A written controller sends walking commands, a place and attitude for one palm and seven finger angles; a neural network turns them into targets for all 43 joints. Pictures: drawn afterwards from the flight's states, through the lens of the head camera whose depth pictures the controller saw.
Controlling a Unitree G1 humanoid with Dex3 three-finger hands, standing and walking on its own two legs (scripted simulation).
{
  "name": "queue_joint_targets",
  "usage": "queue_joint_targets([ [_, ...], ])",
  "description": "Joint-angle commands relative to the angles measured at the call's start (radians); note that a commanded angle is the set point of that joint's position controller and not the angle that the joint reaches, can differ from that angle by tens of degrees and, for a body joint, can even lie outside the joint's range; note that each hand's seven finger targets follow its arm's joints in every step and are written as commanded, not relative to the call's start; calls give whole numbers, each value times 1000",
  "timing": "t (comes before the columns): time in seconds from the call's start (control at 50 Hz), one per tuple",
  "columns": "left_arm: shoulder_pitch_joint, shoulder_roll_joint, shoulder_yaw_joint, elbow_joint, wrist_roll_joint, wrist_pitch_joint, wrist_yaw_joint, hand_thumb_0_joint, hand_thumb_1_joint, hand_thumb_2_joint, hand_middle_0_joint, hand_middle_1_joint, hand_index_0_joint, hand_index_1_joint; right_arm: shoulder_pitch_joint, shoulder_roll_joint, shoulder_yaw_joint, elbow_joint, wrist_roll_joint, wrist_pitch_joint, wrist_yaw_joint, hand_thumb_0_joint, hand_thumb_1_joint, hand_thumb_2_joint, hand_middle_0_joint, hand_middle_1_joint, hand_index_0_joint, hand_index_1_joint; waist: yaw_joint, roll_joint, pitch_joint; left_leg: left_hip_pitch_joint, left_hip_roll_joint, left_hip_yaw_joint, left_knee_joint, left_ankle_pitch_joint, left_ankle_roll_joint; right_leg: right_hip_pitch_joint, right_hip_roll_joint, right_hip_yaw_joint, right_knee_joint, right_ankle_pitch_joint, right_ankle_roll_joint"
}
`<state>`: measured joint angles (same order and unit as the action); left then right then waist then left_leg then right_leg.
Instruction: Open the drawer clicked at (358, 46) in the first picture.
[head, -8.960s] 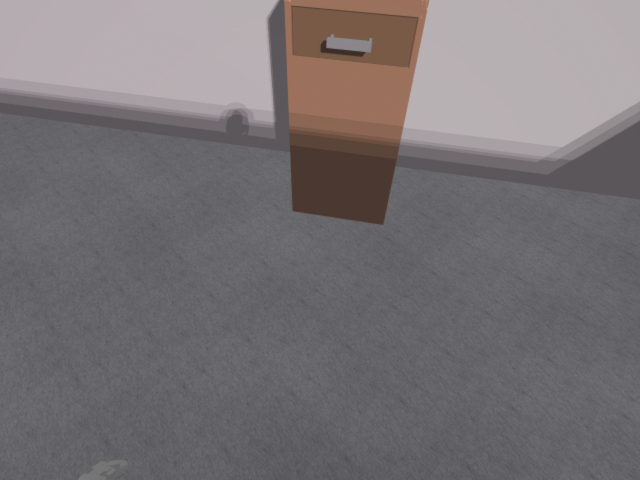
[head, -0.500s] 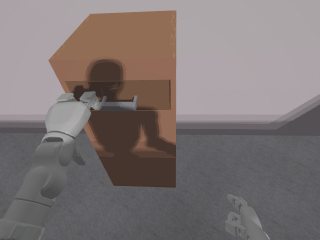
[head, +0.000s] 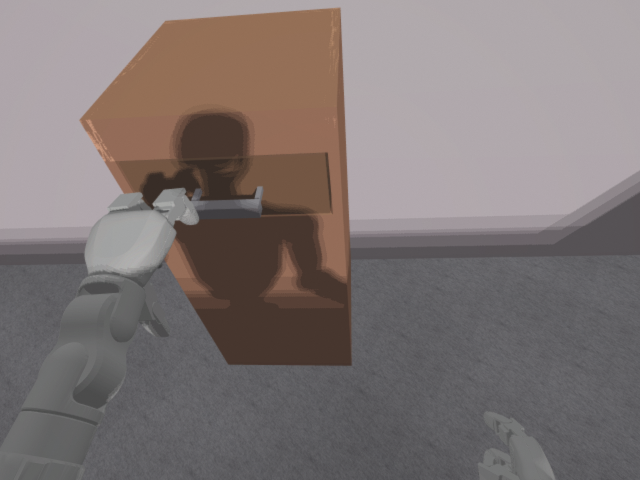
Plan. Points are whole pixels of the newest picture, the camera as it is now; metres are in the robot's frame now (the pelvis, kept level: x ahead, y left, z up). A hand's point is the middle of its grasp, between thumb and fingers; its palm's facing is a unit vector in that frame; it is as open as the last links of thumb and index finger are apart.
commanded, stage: move the hooked fingers above the handle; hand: left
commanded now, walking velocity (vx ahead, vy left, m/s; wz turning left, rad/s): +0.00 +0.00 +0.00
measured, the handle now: (225, 201) +0.55 +0.27 +0.01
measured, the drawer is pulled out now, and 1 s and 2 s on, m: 0.00 0.00 0.00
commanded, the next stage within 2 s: none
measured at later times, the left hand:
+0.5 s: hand (184, 241) +0.38 +0.25 +0.10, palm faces -0.01 -0.03 -1.00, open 13.8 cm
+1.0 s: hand (196, 222) +0.43 +0.25 +0.08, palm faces -0.02 -0.01 -1.00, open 13.8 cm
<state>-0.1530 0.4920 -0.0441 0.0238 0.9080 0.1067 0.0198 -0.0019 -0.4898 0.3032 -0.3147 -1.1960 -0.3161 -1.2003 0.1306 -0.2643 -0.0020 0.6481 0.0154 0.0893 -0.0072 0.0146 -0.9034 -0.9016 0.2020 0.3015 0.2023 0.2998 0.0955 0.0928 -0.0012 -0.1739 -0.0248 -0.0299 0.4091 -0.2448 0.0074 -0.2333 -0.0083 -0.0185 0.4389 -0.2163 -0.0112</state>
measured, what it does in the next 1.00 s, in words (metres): stands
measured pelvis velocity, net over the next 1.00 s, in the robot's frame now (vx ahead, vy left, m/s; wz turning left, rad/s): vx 0.02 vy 0.01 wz -0.01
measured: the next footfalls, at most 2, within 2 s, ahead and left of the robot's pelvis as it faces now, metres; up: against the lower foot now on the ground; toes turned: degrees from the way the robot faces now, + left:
none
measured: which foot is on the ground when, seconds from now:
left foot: down 0.00-1.00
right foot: down 0.00-1.00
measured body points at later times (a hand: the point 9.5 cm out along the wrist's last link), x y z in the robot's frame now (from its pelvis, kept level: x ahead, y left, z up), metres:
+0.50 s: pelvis +0.00 -0.01 +0.00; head +0.03 -0.04 +0.44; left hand +0.37 +0.25 +0.15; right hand +0.16 -0.25 -0.13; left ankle -0.02 +0.12 -0.74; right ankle +0.01 -0.11 -0.74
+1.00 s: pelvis +0.02 +0.01 -0.01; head +0.06 -0.01 +0.44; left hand +0.42 +0.25 +0.13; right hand +0.14 -0.24 -0.14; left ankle -0.02 +0.12 -0.74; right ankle +0.01 -0.11 -0.74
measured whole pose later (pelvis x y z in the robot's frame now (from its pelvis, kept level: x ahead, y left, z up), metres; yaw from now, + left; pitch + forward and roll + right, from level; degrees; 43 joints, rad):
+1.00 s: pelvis +0.02 +0.01 -0.01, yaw +0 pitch +8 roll +0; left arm -0.57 0.50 -0.08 0.62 1.00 -0.01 0.08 0.00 -0.49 0.30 -0.32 -1.20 -0.32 -1.20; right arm 0.22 -0.25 -0.03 0.66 0.03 0.09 -0.04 0.01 -0.90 -0.90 0.20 0.30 0.20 0.30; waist 0.02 0.05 -0.06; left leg -0.35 -0.03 -0.02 0.53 -0.31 0.02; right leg -0.40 -0.01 -0.01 0.53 -0.27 0.00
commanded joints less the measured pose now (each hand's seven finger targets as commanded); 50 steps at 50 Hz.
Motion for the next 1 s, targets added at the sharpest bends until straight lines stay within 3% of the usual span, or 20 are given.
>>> queue_joint_targets([
  [0.0,-287,219,112,-139,6,9,10,0,-500,300,-300,-1200,-300,-1200,-155,-99,-20,-159,5,-43,-20,0,-900,-900,200,300,200,300,-15,-118,-222,-28,-22,51,-40,241,21,176,9,1,-41,193,-18],
  [0.06,-359,253,132,-79,14,-21,4,0,-500,300,-300,-1200,-300,-1200,-145,-98,-14,-151,4,-45,-35,0,-900,-900,200,300,200,300,-23,-130,-189,-52,-24,52,-42,189,25,161,7,9,-54,143,-13],
  [0.14,-487,260,127,-64,21,-81,22,0,-500,300,-300,-1200,-300,-1200,-131,-88,-17,-146,4,-55,-48,0,-900,-900,200,300,200,300,-32,-59,-239,-33,-32,48,-25,186,22,143,7,10,-45,128,-17],
  [0.16,-502,230,101,-50,18,-92,27,0,-500,300,-300,-1200,-300,-1200,-122,-83,-21,-144,4,-58,-51,0,-900,-900,200,300,200,300,-36,-53,-254,-20,-34,49,-18,193,23,136,9,9,-42,138,-17],
  [0.2,-531,253,118,8,21,-104,39,0,-500,300,-300,-1200,-300,-1200,-101,-89,-24,-131,4,-61,-55,0,-900,-900,200,300,200,300,-40,-50,-258,-31,-35,49,-10,208,21,130,9,10,-37,164,-19],
  [0.32,-559,258,119,170,31,-94,45,0,-500,300,-300,-1200,-300,-1200,-71,-101,-33,-124,12,-51,-56,0,-900,-900,200,300,200,300,-45,-89,-261,-87,-34,56,1,207,21,132,8,9,-24,178,-18],
  [0.34,-586,232,83,175,31,-94,40,0,-500,300,-300,-1200,-300,-1200,-66,-100,-33,-127,12,-50,-56,0,-900,-900,200,300,200,300,-50,-94,-265,-85,-35,56,4,205,23,123,5,7,-20,178,-17],
  [0.44,-602,287,130,165,37,-125,37,0,-500,300,-300,-1200,-300,-1200,-31,-108,-48,-135,6,-43,-55,0,-900,-900,200,300,200,300,-37,-86,-370,-75,-32,51,29,287,30,170,7,11,21,279,-21],
  [0.46,-601,272,120,139,34,-134,40,0,-500,300,-300,-1200,-300,-1200,-28,-107,-51,-139,5,-42,-53,0,-900,-900,200,300,200,300,-36,-64,-385,-65,-32,50,33,303,30,166,8,12,29,293,-23],
  [0.58,-566,285,167,206,35,-141,85,0,-500,300,-300,-1200,-300,-1200,9,-112,-64,-125,12,-35,-42,0,-900,-900,200,300,200,300,-34,-100,-324,-101,-22,49,39,325,26,115,19,-4,43,290,-27],
  [0.64,-637,284,153,209,50,-128,111,0,-500,300,-300,-1200,-300,-1200,17,-117,-66,-122,15,-36,-37,0,-900,-900,200,300,200,300,-43,-66,-328,-98,-17,46,35,312,21,86,22,-7,46,250,-31],
  [0.7,-668,248,113,209,66,-109,127,0,-500,300,-300,-1200,-300,-1200,34,-115,-74,-116,14,-38,-34,0,-900,-900,200,300,200,300,-52,-40,-383,-50,-13,43,55,374,21,70,26,-9,60,276,-35],
  [0.76,-707,252,104,229,71,-100,127,0,-500,300,-300,-1200,-300,-1200,55,-120,-79,-104,13,-37,-34,0,-900,-900,200,300,200,300,-68,-56,-411,-32,-8,36,68,397,20,61,29,-10,66,283,-33],
  [0.78,-721,226,74,243,70,-96,123,0,-500,300,-300,-1200,-300,-1200,53,-120,-77,-105,13,-36,-35,0,-900,-900,200,300,200,300,-74,-46,-403,-33,-8,37,68,391,20,49,28,-12,65,279,-32],
  [0.84,-773,246,78,335,71,-92,110,0,-500,300,-300,-1200,-300,-1200,72,-127,-72,-90,16,-31,-41,0,-900,-900,200,300,200,300,-91,-88,-351,-68,-8,33,66,343,22,25,29,-16,60,251,-32],
  [0.9,-831,231,53,400,82,-98,103,0,-500,300,-300,-1200,-300,-1200,82,-123,-70,-83,16,-27,-46,0,-900,-900,200,300,200,300,-97,-68,-342,-70,-10,34,74,327,21,-4,29,-18,64,233,-35],
  [0.92,-860,248,63,418,87,-107,101,0,-500,300,-300,-1200,-300,-1200,96,-130,-71,-81,14,-26,-46,0,-900,-900,200,300,200,300,-103,-83,-351,-75,-9,28,74,332,19,-3,30,-21,67,227,-37],
  [0.98,-873,292,105,416,100,-138,108,0,-500,300,-300,-1200,-300,-1200,109,-122,-76,-86,6,-22,-46,0,-900,-900,200,300,200,300,-82,-36,-434,-60,-9,32,101,420,18,27,28,-12,96,299,-39],
])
